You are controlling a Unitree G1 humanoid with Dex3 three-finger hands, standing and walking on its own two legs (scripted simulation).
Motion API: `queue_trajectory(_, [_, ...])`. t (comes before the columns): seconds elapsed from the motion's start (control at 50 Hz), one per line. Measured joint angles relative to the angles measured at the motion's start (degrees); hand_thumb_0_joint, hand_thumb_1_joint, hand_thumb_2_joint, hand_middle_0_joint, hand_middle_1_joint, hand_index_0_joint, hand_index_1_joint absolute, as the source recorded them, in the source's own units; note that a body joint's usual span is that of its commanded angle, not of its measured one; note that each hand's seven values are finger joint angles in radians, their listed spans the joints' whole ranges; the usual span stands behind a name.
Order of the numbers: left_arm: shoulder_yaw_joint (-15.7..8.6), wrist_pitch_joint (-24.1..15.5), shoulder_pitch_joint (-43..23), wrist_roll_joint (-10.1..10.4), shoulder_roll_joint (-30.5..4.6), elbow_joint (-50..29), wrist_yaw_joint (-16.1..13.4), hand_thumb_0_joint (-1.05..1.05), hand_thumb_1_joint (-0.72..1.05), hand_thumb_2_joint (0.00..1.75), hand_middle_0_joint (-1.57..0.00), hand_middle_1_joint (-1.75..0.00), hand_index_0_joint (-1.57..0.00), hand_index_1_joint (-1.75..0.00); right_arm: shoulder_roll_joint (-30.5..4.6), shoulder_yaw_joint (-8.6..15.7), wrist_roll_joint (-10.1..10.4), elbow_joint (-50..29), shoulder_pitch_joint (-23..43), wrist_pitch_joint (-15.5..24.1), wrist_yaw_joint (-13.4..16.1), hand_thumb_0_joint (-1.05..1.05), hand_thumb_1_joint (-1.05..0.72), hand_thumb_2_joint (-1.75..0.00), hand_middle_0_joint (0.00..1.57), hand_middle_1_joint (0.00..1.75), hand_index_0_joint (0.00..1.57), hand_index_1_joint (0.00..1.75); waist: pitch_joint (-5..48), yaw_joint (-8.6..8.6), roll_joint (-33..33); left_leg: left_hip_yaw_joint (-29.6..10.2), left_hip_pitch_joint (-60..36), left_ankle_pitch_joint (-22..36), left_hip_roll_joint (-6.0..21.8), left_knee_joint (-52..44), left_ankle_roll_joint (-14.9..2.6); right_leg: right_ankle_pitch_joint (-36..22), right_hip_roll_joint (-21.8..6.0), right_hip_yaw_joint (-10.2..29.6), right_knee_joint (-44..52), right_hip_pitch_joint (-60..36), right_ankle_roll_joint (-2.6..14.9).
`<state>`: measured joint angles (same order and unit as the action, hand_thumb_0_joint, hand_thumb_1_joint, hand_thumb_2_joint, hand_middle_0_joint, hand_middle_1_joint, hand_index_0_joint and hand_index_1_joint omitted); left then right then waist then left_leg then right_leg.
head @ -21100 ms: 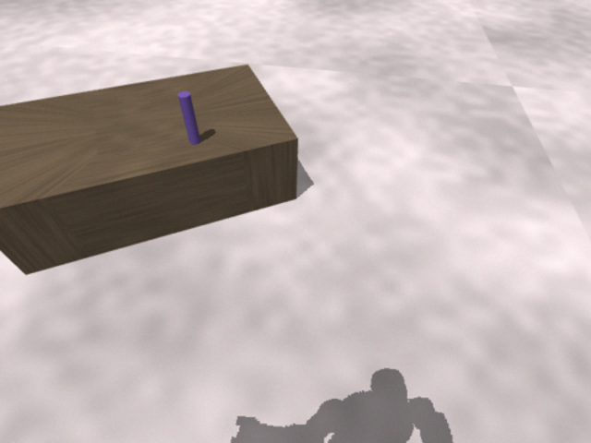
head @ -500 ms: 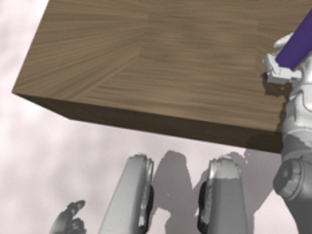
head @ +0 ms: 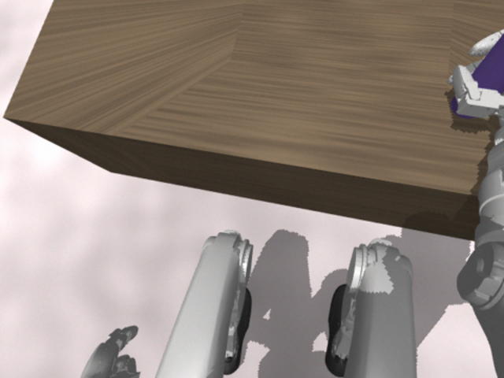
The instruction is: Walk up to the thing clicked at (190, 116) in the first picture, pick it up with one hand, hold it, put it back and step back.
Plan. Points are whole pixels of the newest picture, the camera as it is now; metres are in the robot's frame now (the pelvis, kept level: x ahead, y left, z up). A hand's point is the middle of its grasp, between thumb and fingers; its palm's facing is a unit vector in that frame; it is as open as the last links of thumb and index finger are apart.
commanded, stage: lower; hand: right
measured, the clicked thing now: out of the picture +0.52 -0.27 +0.05
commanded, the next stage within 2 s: loosen in 0.36 s
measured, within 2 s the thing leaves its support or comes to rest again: rests again in 0.14 s
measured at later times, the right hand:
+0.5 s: hand (474, 79) +0.53 -0.26 -0.01, palm faces +0.17 +0.98 -0.01, open 5.9 cm
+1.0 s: hand (467, 83) +0.53 -0.26 -0.02, palm faces +0.17 +0.98 -0.02, open 11.0 cm
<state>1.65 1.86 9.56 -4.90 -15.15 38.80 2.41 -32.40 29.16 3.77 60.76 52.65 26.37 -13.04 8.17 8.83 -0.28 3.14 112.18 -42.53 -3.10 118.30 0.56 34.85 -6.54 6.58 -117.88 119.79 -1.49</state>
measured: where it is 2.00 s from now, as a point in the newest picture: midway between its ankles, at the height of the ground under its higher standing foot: (284, 344)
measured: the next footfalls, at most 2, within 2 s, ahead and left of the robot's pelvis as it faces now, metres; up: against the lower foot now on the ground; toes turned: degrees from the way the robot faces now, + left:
none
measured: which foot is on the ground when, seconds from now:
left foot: down 0.00-1.00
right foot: down 0.00-1.00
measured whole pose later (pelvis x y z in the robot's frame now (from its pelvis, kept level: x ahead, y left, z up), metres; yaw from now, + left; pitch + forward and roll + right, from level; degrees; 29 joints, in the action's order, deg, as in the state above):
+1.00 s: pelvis +0.00 +0.00 -0.02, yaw +2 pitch +35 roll +7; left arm 3.9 2.5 9.3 -4.8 -15.4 38.6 1.3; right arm -34.3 28.4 5.3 54.1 51.6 21.6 -12.5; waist 6.1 8.9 0.4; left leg 4.7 115.3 -42.9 -4.2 122.4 0.4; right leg 35.8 -6.9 8.9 -123.0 123.5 -2.0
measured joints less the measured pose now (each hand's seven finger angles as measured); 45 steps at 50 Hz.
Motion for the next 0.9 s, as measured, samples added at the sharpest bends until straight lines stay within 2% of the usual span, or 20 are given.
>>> queue_trajectory(0.32, [0.6, 0.0, 0.0, -0.5, -1.1, 0.5, -0.6, 0.00, 0.91, 0.89, -0.19, -0.29, -0.20, -0.28, -2.1, 0.7, 0.6, -0.8, 0.7, -1.0, -1.0, -0.02, -0.03, -1.21, 1.02, 1.16, 1.00, 1.17, -1.1, 0.27, 0.6, 0.9, 2.7, 0.0, -0.7, 3.3, -0.30, 0.2, -0.3, 1.5, -3.7, 2.8, -0.47])
queue_trajectory(0.58, [2.3, 0.2, -0.4, -0.3, -0.5, -1.0, -0.6, 0.00, 0.92, 0.88, -0.19, -0.29, -0.20, -0.28, -3.3, 0.1, 1.3, -1.8, 1.8, -2.2, -0.9, -0.02, -0.03, -1.19, 1.03, 1.14, 1.00, 1.15, -1.7, 0.13, 0.6, 1.3, 4.0, 0.0, -1.0, 5.0, -0.22, 0.3, -0.3, 2.2, -5.6, 4.3, -0.47])
queue_trajectory(0.76, [2.9, 0.5, -0.8, 0.0, -0.1, -1.5, -0.8, 0.00, 0.92, 0.87, -0.19, -0.29, -0.21, -0.28, -3.4, -0.7, 0.9, -3.0, 1.0, -4.3, -0.3, -0.01, 0.00, -0.83, 1.10, 0.97, 1.09, 0.98, -1.9, 0.14, 0.4, 1.6, 4.2, 0.2, -1.0, 5.0, -0.16, 0.2, -0.3, 2.5, -5.9, 4.7, -0.46])
queue_trajectory(0.9, [2.5, 0.4, -0.6, 0.1, -0.2, -0.5, -1.1, 0.00, 0.91, 0.89, -0.20, -0.29, -0.20, -0.29, -2.2, -0.9, 1.4, -5.6, -0.5, -4.8, 0.1, 0.00, 0.17, -0.52, 0.99, 0.75, 0.99, 0.75, -2.1, -0.01, 0.6, 1.6, 3.6, -0.1, -1.0, 4.5, -0.12, 0.5, -0.3, 2.4, -5.4, 4.2, -0.45])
